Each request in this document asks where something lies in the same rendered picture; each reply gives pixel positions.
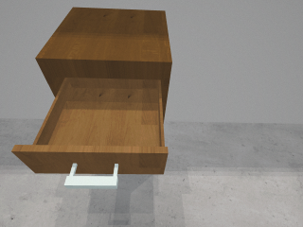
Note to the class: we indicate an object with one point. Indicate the drawer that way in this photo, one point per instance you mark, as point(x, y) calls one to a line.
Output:
point(97, 123)

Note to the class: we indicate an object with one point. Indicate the handle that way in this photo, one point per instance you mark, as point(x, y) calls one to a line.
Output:
point(91, 182)

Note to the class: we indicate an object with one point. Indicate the cabinet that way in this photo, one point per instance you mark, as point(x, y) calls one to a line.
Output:
point(97, 43)

